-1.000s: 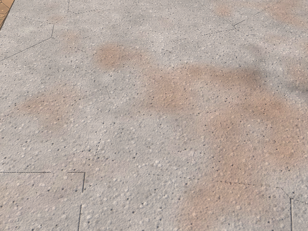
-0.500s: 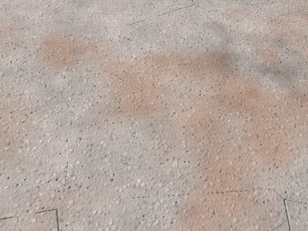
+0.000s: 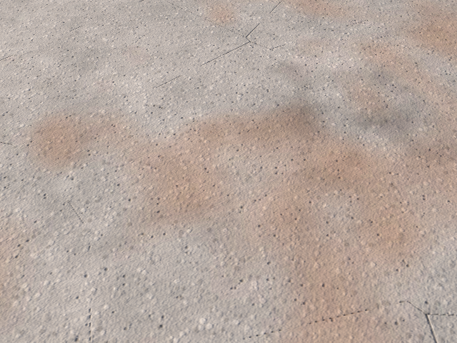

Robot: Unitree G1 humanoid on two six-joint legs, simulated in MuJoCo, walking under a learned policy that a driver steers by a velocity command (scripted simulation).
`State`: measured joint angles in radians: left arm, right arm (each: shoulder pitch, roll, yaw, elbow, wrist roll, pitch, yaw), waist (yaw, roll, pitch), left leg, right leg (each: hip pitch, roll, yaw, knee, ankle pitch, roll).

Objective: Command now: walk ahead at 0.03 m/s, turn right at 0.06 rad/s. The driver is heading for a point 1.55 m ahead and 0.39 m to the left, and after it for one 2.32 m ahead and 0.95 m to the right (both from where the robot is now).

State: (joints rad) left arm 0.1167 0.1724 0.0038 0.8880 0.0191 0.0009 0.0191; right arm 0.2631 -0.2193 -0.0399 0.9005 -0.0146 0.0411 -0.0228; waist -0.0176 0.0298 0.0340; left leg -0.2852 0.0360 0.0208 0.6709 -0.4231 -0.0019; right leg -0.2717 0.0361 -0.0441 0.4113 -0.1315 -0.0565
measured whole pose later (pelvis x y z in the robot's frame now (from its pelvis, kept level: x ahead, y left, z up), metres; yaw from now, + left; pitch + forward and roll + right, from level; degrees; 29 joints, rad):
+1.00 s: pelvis +0.03 +0.04 +0.00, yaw +0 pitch -1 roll +0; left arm 0.26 0.14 0.00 1.19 0.01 0.00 0.04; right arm 0.33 -0.14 0.01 1.12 -0.01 -0.02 -0.04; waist 0.00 0.00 0.02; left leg -0.09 -0.03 0.04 0.37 -0.26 0.05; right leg -0.19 -0.02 -0.01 0.38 -0.17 0.02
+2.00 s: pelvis +0.17 -0.01 -0.01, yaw +0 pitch +2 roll +0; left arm 0.10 0.21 0.07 0.94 0.02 -0.05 -0.04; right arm 0.50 -0.22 -0.06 1.11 -0.02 -0.09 -0.01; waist -0.05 0.05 -0.02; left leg 0.10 0.03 0.02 0.29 -0.41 0.02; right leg -0.42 -0.04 -0.11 0.56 -0.25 -0.07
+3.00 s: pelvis +1.01 +0.08 -0.02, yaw +39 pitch +2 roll -2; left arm 0.11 0.27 0.03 0.69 0.06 -0.09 0.01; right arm 0.33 -0.35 -0.08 0.84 0.00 -0.07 0.01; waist -0.06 0.03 0.05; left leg -0.25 -0.10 -0.12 1.25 -0.35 0.13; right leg -0.44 -0.01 -0.03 0.60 -0.19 0.02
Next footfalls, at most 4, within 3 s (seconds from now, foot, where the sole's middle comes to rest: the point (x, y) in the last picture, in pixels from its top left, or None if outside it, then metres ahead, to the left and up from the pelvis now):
0.06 left None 0.04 0.13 -0.78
2.00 right None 0.28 -0.12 -0.78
2.50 left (237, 278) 0.70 0.01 -0.78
2.90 right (228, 165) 1.18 0.04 -0.78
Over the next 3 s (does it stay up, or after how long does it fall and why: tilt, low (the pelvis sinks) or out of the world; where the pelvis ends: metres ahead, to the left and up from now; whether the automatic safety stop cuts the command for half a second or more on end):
stays up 1.01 0.08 -0.02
